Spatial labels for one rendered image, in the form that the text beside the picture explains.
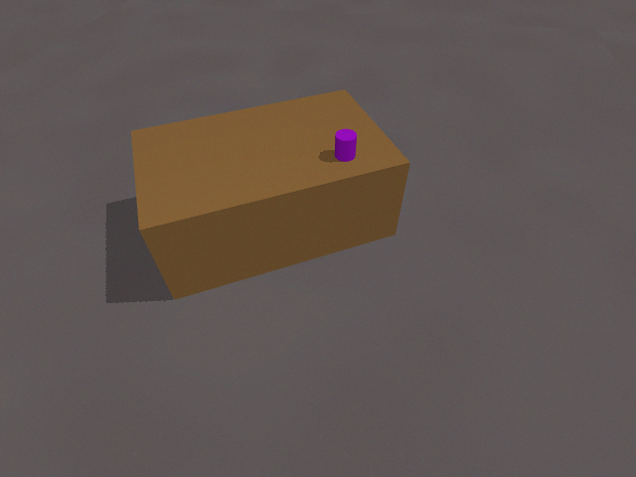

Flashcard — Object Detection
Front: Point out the can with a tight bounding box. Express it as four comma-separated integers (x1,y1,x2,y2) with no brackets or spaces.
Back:
335,129,357,162

